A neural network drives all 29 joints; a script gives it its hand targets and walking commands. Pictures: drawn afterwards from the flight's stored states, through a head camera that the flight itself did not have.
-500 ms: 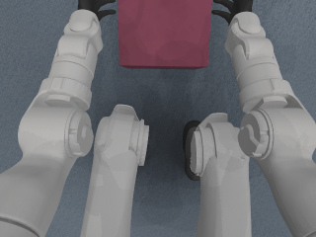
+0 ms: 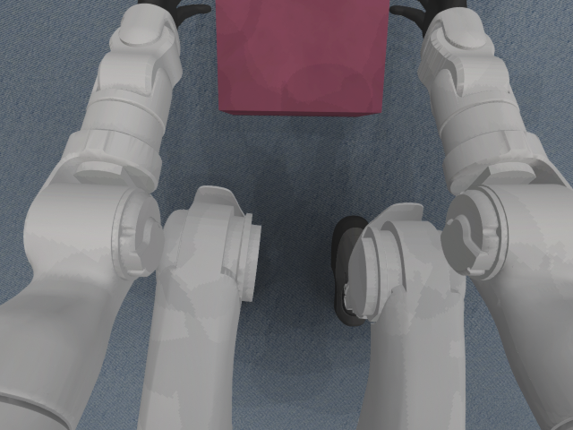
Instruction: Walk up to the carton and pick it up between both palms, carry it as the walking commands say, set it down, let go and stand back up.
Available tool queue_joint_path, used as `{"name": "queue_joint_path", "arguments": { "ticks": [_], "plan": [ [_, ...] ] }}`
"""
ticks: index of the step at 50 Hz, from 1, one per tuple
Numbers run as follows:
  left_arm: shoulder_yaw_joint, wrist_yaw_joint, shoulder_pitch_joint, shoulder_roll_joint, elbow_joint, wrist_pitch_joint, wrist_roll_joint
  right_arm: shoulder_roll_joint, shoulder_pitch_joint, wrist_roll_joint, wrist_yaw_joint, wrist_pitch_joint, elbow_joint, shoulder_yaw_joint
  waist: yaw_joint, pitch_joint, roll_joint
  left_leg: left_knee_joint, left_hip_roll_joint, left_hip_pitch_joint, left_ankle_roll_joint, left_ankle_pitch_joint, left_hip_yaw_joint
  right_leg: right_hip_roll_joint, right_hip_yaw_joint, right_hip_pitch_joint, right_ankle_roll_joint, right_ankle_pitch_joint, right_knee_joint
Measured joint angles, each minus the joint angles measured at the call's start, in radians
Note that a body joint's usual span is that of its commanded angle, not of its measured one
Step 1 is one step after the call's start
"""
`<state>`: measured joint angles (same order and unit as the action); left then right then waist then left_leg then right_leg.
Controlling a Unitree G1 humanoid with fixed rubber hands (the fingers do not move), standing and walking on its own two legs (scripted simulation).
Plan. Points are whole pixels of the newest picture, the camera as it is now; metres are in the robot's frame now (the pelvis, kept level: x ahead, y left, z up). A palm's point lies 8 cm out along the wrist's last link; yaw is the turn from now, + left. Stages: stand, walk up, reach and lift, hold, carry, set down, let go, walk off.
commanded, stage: set down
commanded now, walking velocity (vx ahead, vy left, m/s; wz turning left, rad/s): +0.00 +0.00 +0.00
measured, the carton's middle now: (299, 0) +0.56 +0.03 -0.28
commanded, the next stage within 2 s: none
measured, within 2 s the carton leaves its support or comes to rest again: neither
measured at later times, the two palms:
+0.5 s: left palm (158, 6) +0.51 +0.18 -0.18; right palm (439, 13) +0.53 -0.12 -0.18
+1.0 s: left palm (143, 18) +0.50 +0.20 -0.19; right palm (449, 24) +0.52 -0.14 -0.18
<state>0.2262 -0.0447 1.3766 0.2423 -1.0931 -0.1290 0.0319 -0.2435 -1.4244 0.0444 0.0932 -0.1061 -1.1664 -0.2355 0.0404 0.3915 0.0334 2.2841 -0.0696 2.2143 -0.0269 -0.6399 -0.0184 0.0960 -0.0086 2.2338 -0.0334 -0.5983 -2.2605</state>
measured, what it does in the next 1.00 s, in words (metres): stands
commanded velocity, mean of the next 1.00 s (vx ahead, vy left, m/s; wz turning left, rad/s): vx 0.00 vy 0.00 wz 0.00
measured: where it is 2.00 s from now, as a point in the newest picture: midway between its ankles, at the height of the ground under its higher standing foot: (288, 286)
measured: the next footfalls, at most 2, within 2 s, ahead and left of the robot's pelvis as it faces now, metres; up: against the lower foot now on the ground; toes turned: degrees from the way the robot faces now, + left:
none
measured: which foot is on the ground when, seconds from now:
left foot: down 0.00-1.00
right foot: down 0.00-1.00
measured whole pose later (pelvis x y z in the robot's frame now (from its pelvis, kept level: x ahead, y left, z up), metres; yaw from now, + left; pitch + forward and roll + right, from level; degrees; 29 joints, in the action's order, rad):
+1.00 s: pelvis -0.01 +0.00 +0.00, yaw +1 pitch +32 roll -1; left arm 0.17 -0.06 1.43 0.32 -1.24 0.00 0.12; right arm -0.31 -1.46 0.14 0.09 -0.01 -1.25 -0.13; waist 0.03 0.44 0.01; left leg 2.27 -0.05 2.23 -0.01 -0.60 0.00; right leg 0.06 0.00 2.23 -0.03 -0.58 -2.25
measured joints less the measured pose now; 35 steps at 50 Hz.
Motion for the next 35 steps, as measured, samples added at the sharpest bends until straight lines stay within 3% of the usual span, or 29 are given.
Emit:
{"name": "queue_joint_path", "arguments": {
  "ticks": [35],
  "plan": [
    [0.015,0.022,0.061,0.031,-0.077,0.048,-0.008,-0.014,-0.059,0.006,-0.023,0.037,-0.060,0.012,-0.008,0.053,-0.016,0.008,0.009,-0.008,0.007,0.014,0.006,-0.017,0.005,-0.016,0.002,0.003,-0.011]
  ]
}}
